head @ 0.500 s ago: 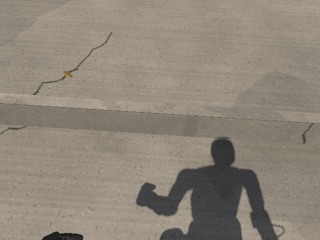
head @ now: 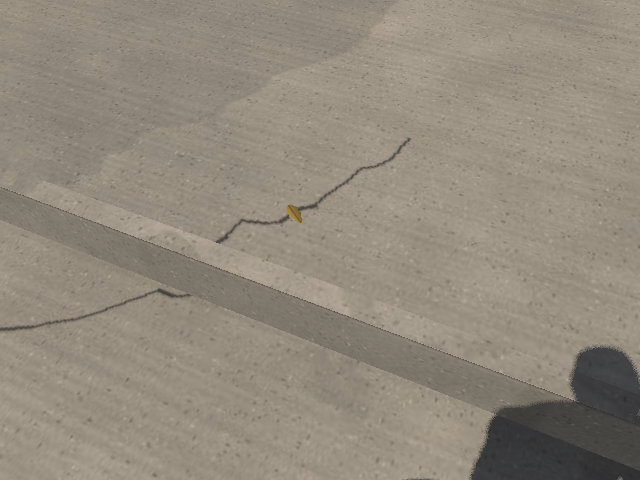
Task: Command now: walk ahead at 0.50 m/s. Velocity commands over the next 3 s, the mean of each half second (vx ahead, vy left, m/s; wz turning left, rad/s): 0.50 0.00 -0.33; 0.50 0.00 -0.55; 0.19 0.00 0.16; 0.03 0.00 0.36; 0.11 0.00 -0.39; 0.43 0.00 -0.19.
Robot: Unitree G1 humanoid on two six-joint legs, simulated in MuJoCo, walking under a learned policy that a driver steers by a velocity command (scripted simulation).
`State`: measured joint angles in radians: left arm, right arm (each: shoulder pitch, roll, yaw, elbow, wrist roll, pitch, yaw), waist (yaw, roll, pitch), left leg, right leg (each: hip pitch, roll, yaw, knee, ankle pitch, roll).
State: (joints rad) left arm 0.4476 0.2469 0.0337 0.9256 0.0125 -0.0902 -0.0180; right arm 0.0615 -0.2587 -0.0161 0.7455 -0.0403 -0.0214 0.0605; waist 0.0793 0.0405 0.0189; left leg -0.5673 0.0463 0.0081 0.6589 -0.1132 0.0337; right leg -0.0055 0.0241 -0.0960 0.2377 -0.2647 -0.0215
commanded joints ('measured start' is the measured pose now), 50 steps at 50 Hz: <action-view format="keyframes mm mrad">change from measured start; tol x32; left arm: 1 1 173 38 -28 0 -4 4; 25 -428 27 8 -163 26 64 -51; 50 124 186 75 -90 11 25 61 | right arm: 1 -71 -67 -9 -79 3 -23 -11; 6 389 -297 -82 45 -25 -47 -63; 50 -145 -28 -14 -161 -19 -11 -89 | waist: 1 -42 -141 37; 6 -180 264 -324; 50 46 -99 -3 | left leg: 1 104 -26 51 -82 -32 21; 4 511 -40 27 -212 -34 69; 6 882 426 -607 -372 -214 204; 11 467 221 -160 -491 1 99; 28 669 220 232 -191 871 71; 30 518 193 245 222 649 36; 32 -87 -86 73 793 -434 -54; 42 -10 46 11 417 -137 -105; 50 -875 42 -46 1235 -477 -52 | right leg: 1 -56 -261 166 -23 468 -133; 4 -131 -180 116 332 595 -95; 6 -596 25 53 888 -277 -54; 7 -651 -36 147 952 -219 -70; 29 -317 62 -65 316 48 -164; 32 285 -364 786 113 312 -417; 40 -192 -133 314 34 603 -259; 50 290 -309 688 89 301 -397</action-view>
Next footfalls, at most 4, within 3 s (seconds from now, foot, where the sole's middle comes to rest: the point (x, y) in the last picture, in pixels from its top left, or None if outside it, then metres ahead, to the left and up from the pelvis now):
0.08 left None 0.19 0.11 -0.78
0.60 right None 0.43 -0.12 -0.78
1.26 left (424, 289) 0.84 -0.11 -0.61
2.18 right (512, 283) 0.86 -0.30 -0.61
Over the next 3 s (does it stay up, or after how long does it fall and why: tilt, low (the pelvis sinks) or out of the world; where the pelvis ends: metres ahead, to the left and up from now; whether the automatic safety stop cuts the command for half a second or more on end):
stays up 1.10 -0.32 0.16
